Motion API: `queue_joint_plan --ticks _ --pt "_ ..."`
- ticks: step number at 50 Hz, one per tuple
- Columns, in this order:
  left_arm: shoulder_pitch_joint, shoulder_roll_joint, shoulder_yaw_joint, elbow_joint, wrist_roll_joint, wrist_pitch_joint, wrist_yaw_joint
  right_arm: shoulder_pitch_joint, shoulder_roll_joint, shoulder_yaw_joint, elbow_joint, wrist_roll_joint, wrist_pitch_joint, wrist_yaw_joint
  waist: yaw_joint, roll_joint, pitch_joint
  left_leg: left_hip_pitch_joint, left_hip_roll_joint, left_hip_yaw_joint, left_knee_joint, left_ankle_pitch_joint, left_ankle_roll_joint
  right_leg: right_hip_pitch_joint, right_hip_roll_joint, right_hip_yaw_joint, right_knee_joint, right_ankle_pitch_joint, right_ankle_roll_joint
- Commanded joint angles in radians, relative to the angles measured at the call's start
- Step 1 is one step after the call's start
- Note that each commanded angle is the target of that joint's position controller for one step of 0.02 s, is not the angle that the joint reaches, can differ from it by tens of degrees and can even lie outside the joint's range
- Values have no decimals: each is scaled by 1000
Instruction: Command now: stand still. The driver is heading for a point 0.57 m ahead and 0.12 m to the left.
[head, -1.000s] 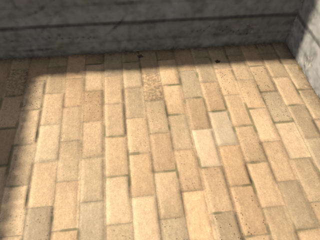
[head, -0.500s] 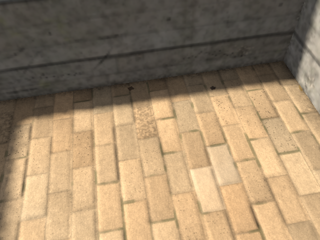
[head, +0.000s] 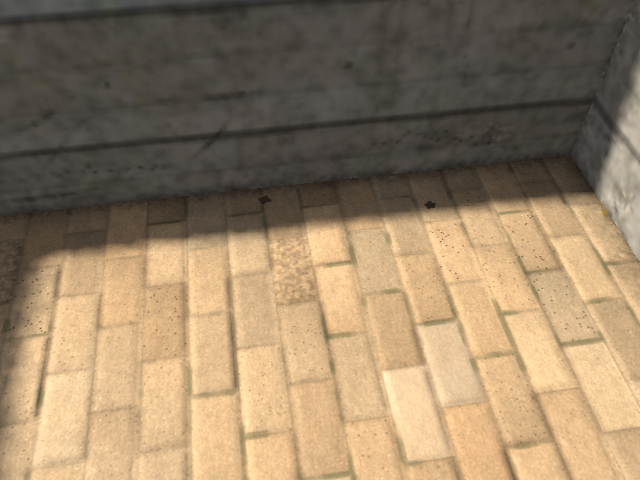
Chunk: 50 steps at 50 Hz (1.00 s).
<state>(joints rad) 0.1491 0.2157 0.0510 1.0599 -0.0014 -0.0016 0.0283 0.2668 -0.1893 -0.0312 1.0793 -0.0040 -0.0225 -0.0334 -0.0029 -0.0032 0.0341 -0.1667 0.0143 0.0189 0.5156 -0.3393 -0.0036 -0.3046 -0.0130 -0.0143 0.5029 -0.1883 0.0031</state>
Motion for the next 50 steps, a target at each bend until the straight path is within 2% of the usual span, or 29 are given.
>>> queue_joint_plan --ticks 1,7,8,9,10,12,13,15,17,19,20,21,22,23,24,25,27,29,34,39,42,43,44,45,46,47,48,49,50 --pt "-5 92 15 -25 -2 -4 4 61 -106 -16 -17 1 -4 -3 -2 7 -39 -106 40 -33 -111 193 25 150 -33 31 -25 223 -45" --pt "-4 96 15 -3 -3 5 10 69 -94 -12 -13 0 0 -2 1 9 -27 -96 36 -26 -116 214 25 155 -34 33 -24 225 -40" --pt "12 84 12 10 -3 7 10 92 -88 -12 0 1 2 -2 -1 17 -46 -86 32 -23 -133 108 31 162 -18 14 -18 123 -38" --pt "12 83 13 15 -7 9 10 101 -103 -17 5 8 5 -3 -2 41 -23 -100 36 -40 -156 -48 51 135 12 -16 11 -40 -37" --pt "4 88 17 14 -12 8 10 97 -132 -27 -2 14 7 -6 -7 78 15 -113 62 -88 -189 -222 87 72 43 -50 61 -209 -36" --pt "-69 85 17 -21 -17 -16 3 128 -188 -46 -14 27 -4 -9 -40 160 114 -77 213 -298 -309 -456 179 -131 52 -77 199 -269 -42" --pt "-98 72 13 -39 -22 -34 -5 132 -207 -55 -14 31 -17 -10 -46 185 159 -69 292 -395 -342 -453 221 -196 13 -45 265 -235 -57" --pt "-110 72 15 -53 -31 -66 -21 131 -180 -54 -18 23 -43 -8 -37 173 184 15 337 -419 -322 -278 241 -307 -40 -4 319 -277 -83" --pt "-67 69 17 -45 -39 -86 -35 92 -169 -54 -32 34 -50 2 1 145 156 17 290 -314 -266 -143 197 -207 -42 -25 167 -262 -98" --pt "120 87 40 36 -34 -87 -38 34 -175 -54 -54 36 -46 11 85 116 70 -162 179 -169 -146 27 139 185 49 -99 29 -66 -83" --pt "252 137 62 68 -26 -85 -36 -4 -162 -48 -73 32 -51 13 143 16 19 -257 106 -69 77 186 94 337 -25 36 -34 -83 -112" --pt "380 252 88 83 -28 -87 -35 -3 -90 -31 -115 25 -64 9 162 -289 -52 -473 -33 68 456 35 11 502 -267 478 -226 -183 -244" --pt "393 201 60 87 -8 -102 -46 -33 -89 -32 -135 36 -78 8 151 -268 -87 -576 -53 -71 689 -217 20 500 -381 757 -334 -245 -321" --pt "292 154 39 60 -8 -114 -44 -40 -109 -39 -141 59 -88 17 96 -164 -7 -664 15 -117 792 -165 55 447 -386 670 -315 -277 -298" --pt "216 115 24 32 -8 -119 -48 -40 -117 -40 -136 61 -93 23 67 -100 22 -667 63 -107 793 -61 82 390 -336 533 -315 -261 -255" --pt "169 107 15 14 -7 -120 -53 -43 -121 -46 -131 52 -95 22 44 -58 47 -656 97 -94 735 30 92 338 -298 428 -332 -188 -225" --pt "167 78 0 9 0 -114 -52 -39 -134 -61 -125 36 -83 24 21 -69 46 -566 128 -71 623 122 84 273 -227 263 -353 -8 -180" --pt "223 95 -2 21 3 -107 -39 -65 -110 -61 -132 29 -70 29 24 -66 43 -565 124 -38 551 172 56 275 -205 189 -366 140 -186" --pt "263 138 3 8 5 -97 -13 -277 -74 -42 -214 27 -64 39 59 -59 83 -559 93 0 228 350 16 240 -187 98 -411 208 -187" --pt "338 138 13 25 -11 -88 -10 -411 -83 -28 -265 36 -73 68 81 -61 126 -531 63 14 64 394 45 323 -226 59 -403 224 -184" --pt "317 161 26 18 -13 -78 -9 -393 -121 -37 -280 37 -82 83 35 -82 85 -447 33 26 13 316 88 413 -256 39 -307 449 -161" --pt "296 182 33 11 -10 -74 -8 -332 -148 -49 -267 36 -82 83 -5 -111 27 -353 0 52 23 286 106 439 -257 17 -233 642 -149" --pt "278 189 37 5 -6 -66 -7 -205 -185 -69 -232 36 -79 81 -74 -125 -57 -187 -41 83 30 271 132 431 -233 -22 -77 810 -128" --pt "271 174 31 -5 0 -61 -5 -33 -227 -93 -179 37 -72 75 -149 -116 -158 62 -43 68 42 278 164 323 -190 -58 144 807 -94" --pt "310 122 15 -29 13 -64 -8 125 -295 -112 -146 22 -64 67 -162 46 -289 391 157 -247 37 171 250 17 -111 -88 493 461 -54" --pt "396 -6 -24 -36 8 -98 -25 154 -321 -106 -133 17 -63 76 -81 287 -419 590 347 -774 -166 -66 391 -275 71 20 788 -338 -13" --pt "283 87 -2 -57 -22 -131 -34 106 -237 -83 -140 22 -68 77 -108 205 -334 547 308 -795 -246 -121 340 -396 24 130 895 -341 -41" --pt "183 135 8 -95 -42 -151 -35 16 -202 -72 -162 24 -76 76 -91 152 -193 409 280 -642 -255 -22 303 -454 -19 111 893 -255 -59" --pt "143 142 11 -102 -37 -159 -24 -83 -183 -63 -191 15 -84 77 -51 33 -131 237 256 -511 -265 195 283 -396 -65 100 838 -168 -62"
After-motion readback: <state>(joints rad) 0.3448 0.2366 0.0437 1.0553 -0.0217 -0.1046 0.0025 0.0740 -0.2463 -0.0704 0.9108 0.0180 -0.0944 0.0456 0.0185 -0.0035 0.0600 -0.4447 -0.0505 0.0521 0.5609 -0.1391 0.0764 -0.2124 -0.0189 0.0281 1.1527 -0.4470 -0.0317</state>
